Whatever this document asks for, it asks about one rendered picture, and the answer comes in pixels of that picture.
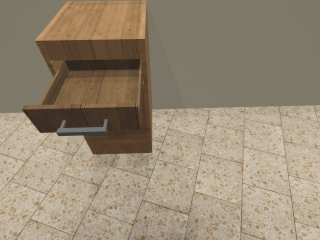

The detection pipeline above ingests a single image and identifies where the drawer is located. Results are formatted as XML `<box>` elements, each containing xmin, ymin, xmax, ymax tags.
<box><xmin>22</xmin><ymin>59</ymin><xmax>143</xmax><ymax>133</ymax></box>

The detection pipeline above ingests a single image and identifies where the handle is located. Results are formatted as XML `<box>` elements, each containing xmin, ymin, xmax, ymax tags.
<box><xmin>56</xmin><ymin>119</ymin><xmax>108</xmax><ymax>136</ymax></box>

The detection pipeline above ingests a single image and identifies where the cabinet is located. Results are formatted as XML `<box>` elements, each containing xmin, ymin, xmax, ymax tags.
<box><xmin>35</xmin><ymin>0</ymin><xmax>152</xmax><ymax>155</ymax></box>

